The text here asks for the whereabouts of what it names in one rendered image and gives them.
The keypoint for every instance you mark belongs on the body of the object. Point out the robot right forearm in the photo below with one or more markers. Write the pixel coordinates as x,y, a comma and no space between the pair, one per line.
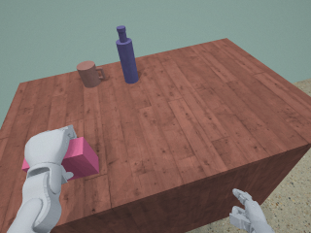
260,227

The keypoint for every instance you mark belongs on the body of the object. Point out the robot right hand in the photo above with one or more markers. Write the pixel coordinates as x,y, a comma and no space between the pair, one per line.
243,219

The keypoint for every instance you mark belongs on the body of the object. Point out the sponge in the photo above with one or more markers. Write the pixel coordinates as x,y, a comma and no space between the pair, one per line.
80,159

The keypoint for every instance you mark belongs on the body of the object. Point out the table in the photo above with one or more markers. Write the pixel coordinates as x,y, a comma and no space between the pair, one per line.
201,121

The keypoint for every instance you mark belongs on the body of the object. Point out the robot left forearm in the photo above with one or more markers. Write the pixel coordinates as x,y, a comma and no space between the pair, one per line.
40,209

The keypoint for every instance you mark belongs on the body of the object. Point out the robot left hand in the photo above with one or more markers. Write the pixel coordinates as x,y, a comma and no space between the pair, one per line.
50,147

